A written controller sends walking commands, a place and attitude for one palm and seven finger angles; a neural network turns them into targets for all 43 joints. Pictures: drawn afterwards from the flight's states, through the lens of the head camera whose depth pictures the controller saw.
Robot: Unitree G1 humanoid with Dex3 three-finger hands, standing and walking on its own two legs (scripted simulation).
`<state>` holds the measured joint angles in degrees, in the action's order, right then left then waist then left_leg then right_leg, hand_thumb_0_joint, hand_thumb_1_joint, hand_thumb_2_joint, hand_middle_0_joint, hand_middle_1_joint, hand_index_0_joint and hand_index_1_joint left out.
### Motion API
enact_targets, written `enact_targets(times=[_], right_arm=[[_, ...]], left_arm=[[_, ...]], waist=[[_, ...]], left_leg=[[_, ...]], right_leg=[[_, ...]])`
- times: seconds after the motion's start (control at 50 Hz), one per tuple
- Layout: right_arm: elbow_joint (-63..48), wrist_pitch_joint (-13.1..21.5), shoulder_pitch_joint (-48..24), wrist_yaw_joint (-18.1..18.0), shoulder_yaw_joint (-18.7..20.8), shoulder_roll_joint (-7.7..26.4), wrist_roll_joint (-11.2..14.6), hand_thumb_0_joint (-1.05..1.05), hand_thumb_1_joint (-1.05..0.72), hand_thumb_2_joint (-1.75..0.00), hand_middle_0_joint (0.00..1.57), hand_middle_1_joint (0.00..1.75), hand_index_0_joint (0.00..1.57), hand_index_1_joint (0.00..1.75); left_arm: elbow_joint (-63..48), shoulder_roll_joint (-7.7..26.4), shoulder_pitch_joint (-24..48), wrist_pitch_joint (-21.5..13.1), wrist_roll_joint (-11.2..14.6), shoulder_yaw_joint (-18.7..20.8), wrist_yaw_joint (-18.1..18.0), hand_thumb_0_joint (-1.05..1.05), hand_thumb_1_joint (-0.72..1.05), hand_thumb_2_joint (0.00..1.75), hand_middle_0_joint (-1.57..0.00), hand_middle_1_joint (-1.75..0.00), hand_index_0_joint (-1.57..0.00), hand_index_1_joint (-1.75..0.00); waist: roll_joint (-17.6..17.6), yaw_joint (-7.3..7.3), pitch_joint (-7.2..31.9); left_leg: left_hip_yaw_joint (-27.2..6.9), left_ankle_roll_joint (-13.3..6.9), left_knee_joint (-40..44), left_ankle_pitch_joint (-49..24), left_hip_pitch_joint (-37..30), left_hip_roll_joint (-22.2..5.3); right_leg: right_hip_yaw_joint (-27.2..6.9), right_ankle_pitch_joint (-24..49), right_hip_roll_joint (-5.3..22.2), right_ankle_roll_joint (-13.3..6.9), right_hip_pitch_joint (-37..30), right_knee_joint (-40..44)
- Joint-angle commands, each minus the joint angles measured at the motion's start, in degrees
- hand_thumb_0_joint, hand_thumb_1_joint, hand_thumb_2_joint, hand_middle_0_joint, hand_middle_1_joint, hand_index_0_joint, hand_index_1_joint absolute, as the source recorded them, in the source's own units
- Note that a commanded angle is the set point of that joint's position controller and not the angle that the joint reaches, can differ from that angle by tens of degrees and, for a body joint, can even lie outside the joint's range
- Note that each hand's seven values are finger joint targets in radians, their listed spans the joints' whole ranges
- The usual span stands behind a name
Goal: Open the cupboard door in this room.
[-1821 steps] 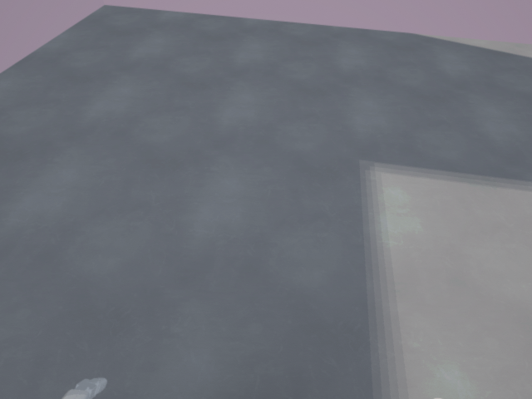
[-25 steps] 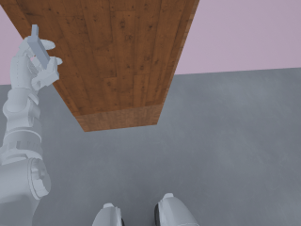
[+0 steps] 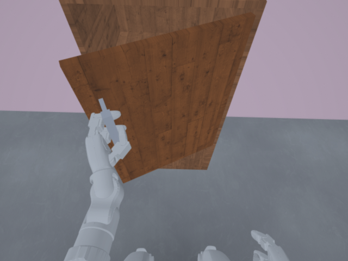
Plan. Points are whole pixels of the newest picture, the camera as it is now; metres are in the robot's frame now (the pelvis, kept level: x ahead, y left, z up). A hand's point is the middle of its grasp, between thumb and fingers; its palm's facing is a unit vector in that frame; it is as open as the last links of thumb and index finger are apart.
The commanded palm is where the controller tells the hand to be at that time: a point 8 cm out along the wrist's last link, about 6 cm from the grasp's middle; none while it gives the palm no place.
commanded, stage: pull the door open along its arc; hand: left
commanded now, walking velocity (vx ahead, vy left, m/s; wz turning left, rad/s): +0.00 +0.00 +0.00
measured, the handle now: (111, 125) +0.41 +0.17 +0.05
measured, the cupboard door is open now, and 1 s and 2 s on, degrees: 27 43 46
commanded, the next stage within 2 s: open thumb and fingers to let go in 0.24 s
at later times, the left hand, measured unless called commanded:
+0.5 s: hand (156, 173) +0.30 +0.05 +0.04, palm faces +0.41 -0.91 -0.02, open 6.1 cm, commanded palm +0.25 +0.10 +0.04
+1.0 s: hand (156, 171) +0.30 +0.05 +0.04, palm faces +0.38 -0.93 -0.01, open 14.0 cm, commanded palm +0.26 +0.10 +0.04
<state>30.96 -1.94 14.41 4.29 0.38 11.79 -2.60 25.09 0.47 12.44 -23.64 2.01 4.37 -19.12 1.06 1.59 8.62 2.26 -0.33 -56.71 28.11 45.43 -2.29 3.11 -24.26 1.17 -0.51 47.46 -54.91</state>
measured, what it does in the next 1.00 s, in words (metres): stands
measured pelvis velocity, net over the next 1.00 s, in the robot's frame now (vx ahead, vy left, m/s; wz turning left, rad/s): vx -0.01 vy -0.03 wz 0.04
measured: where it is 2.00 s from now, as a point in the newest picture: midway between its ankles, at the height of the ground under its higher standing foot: outside the picture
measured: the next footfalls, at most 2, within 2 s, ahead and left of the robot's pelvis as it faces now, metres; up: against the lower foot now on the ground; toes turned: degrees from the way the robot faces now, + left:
none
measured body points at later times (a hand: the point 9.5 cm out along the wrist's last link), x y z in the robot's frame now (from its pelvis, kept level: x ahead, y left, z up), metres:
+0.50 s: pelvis -0.01 -0.04 +0.00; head +0.04 -0.05 +0.45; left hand +0.27 +0.10 +0.05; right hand +0.18 -0.24 -0.10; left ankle -0.01 +0.11 -0.68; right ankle +0.02 -0.12 -0.68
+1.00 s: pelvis -0.01 -0.03 +0.00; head +0.04 -0.04 +0.44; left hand +0.27 +0.10 +0.05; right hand +0.15 -0.24 -0.11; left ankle -0.01 +0.11 -0.68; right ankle +0.02 -0.12 -0.68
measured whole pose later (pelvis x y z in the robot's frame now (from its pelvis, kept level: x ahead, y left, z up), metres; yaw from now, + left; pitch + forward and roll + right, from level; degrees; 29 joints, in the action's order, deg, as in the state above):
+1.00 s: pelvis -0.01 -0.03 +0.00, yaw +3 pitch +13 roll +1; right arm 34.0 1.6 12.2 1.2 0.7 10.5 -4.9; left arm 17.7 -6.1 0.7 -20.7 -5.7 -10.1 -32.5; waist 1.1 0.7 7.8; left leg -0.4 1.8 -56.9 27.1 42.8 -1.7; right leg 5.5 -25.6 1.8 -2.8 44.7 -57.2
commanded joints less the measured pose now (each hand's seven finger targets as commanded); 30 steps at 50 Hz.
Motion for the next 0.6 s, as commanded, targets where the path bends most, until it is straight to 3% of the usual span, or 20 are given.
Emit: enact_targets(times=[0.0, 0.06, 0.08, 0.16, 0.24, 0.26, 0.32, 0.36, 0.42, 0.46, 0.48, 0.58], right_arm=[[-6.0, 2.8, 0.3, -0.8, 2.6, 6.3, -0.1, 0.0, -0.9, -0.9, 0.2, 0.3, 0.2, 0.3], [-6.2, 3.4, -1.1, -1.0, 2.6, 5.5, -0.8, 0.0, -0.9, -0.9, 0.2, 0.3, 0.2, 0.3], [-6.3, 3.7, -1.8, -0.9, 2.6, 5.1, -0.9, 0.0, -0.9, -0.9, 0.2, 0.3, 0.2, 0.3], [-6.7, 4.5, -3.5, -1.4, 2.2, 4.2, -1.3, 0.0, -0.9, -0.9, 0.2, 0.3, 0.2, 0.3], [-7.6, 5.4, -5.3, -1.9, 1.6, 3.2, -1.5, 0.0, -0.9, -0.9, 0.2, 0.3, 0.2, 0.3], [-7.7, 5.6, -5.5, -2.1, 1.4, 3.2, -1.4, 0.0, -0.9, -0.9, 0.2, 0.3, 0.2, 0.3], [-6.1, 6.0, -6.8, -3.1, 1.0, 3.2, -1.7, 0.0, -0.9, -0.9, 0.2, 0.3, 0.2, 0.3], [-5.5, 6.1, -7.6, -3.7, 0.9, 2.9, -1.8, 0.0, -0.9, -0.9, 0.2, 0.3, 0.2, 0.3], [-5.0, 6.2, -7.9, -4.1, 1.0, 2.5, -2.0, 0.0, -0.9, -0.9, 0.2, 0.3, 0.2, 0.3], [-5.2, 6.2, -7.3, -4.0, 1.3, 2.7, -2.0, 0.0, -0.9, -0.9, 0.2, 0.3, 0.2, 0.3], [-5.0, 6.2, -7.2, -3.9, 1.4, 2.6, -2.1, 0.0, -0.9, -0.9, 0.2, 0.3, 0.2, 0.3], [-5.1, 6.1, -6.2, -3.8, 1.7, 3.1, -2.0, 0.0, -0.9, -0.9, 0.2, 0.3, 0.2, 0.3]], left_arm=[[-15.0, -1.9, 5.8, -2.4, -3.9, -5.0, -7.3, 0.0, 0.9, 0.9, -0.4, -1.35, -0.4, -1.35], [-17.6, -5.0, 2.3, -1.8, -6.6, -8.9, -11.0, 0.0, 0.9, 0.9, -0.4, -1.35, -0.4, -1.35], [-18.2, -7.5, 0.7, -1.4, -7.4, -11.8, -11.6, 0.0, 0.9, 0.9, -0.4, -1.35, -0.4, -1.35], [-21.2, -9.5, -4.3, -0.4, -9.8, -16.2, -12.5, 0.0, 0.9, 0.9, -0.4, -1.35, -0.4, -1.35], [-24.8, -10.4, -12.8, 0.1, -10.8, -18.2, -12.4, 0.0, 0.9, 0.9, -0.4, -1.35, -0.4, -1.35], [-25.0, -9.9, -13.1, 0.4, -11.0, -18.2, -12.5, 0.0, 0.9, 0.9, -0.4, -1.35, -0.4, -1.35], [-23.7, -8.4, -2.1, 0.2, -10.5, -16.7, -13.9, 0.0, 0.9, 0.9, -0.4, -1.35, -0.4, -1.35], [-22.3, -6.3, -1.5, -0.3, -10.1, -14.0, -14.6, 0.0, 0.76, 0.84, -0.39, -1.34, -0.39, -1.34], [-20.1, -6.7, -0.9, -0.5, -9.6, -13.5, -14.6, 0.0, 0.55, 0.75, -0.38, -1.31, -0.38, -1.31], [-20.5, -6.9, -1.5, -0.5, -9.4, -13.5, -14.2, 0.0, 0.41, 0.69, -0.36, -1.3, -0.36, -1.3], [-20.7, -7.8, -0.9, -0.6, -9.2, -14.3, -13.8, 0.0, 0.34, 0.66, -0.36, -1.29, -0.36, -1.29], [-21.0, -7.8, -1.9, -0.5, -8.4, -14.5, -12.5, 0.0, -0.01, 0.51, -0.33, -1.25, -0.33, -1.25]], waist=[[-3.4, 0.13, 16.9], [-4.1, -0.14, 15.8], [-4.2, 0.19, 15.6], [-5.7, 0.17, 13.4], [-4.8, -1.06, 12.2], [-5.0, -0.93, 11.7], [-6.0, 0.93, 8.0], [-6.9, 0.23, 7.2], [-6.9, -0.21, 10.4], [-5.4, -0.87, 13.2], [-4.6, -0.48, 14.2], [-7.0, -0.22, 15.3]], left_leg=[[-1.2, 0.5, 7.6, -19.0, -9.1, 1.8], [-1.5, 0.3, 7.9, -17.3, -9.1, 2.0], [-1.2, 0.2, 7.7, -17.4, -9.5, 2.1], [-1.5, 0.0, 7.7, -15.0, -8.9, 2.3], [-1.3, 0.0, 7.7, -14.0, -8.5, 2.8], [-1.6, -0.1, 7.6, -13.5, -8.1, 2.9], [-2.1, -0.1, 6.1, -8.8, -6.0, 3.2], [-2.3, -0.1, 5.6, -6.8, -4.8, 3.5], [-2.0, 0.0, 5.0, -7.2, -4.2, 3.8], [-1.8, 0.0, 5.0, -9.4, -5.0, 3.7], [-1.7, 0.0, 4.7, -10.4, -5.5, 3.7], [-1.9, 0.0, 4.6, -11.8, -4.9, 3.5]], right_leg=[[0.7, 18.8, -1.8, -0.8, -16.1, 5.7], [0.5, 17.2, -1.6, -1.0, -16.6, 6.4], [0.5, 17.7, -1.4, -0.9, -16.6, 6.6], [-0.2, 16.2, -0.9, -1.1, -17.3, 8.0], [-1.0, 15.8, -0.4, -1.2, -18.7, 8.7], [-1.2, 15.3, -0.4, -1.2, -18.5, 8.8], [-2.9, 8.4, 0.6, -0.5, -14.7, 10.4], [-4.9, 3.8, 1.1, -0.3, -14.8, 12.2], [-6.3, 4.4, 1.7, -0.1, -16.7, 12.0], [-5.7, 8.7, 1.5, -0.3, -18.2, 10.7], [-5.5, 11.5, 1.5, -0.2, -18.5, 10.0], [-5.2, 16.2, 1.7, 0.3, -20.0, 9.2]])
